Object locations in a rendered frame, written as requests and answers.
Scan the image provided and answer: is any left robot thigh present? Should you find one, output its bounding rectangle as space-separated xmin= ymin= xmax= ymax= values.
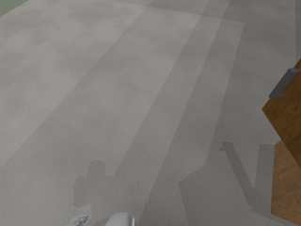
xmin=104 ymin=212 xmax=135 ymax=226

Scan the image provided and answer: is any left robot hand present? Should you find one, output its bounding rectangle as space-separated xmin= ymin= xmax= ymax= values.
xmin=65 ymin=215 xmax=88 ymax=226

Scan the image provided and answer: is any cupboard door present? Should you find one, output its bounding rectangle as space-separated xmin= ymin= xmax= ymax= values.
xmin=261 ymin=58 xmax=301 ymax=169

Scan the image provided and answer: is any handle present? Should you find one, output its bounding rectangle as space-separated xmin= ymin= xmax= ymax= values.
xmin=268 ymin=68 xmax=301 ymax=100

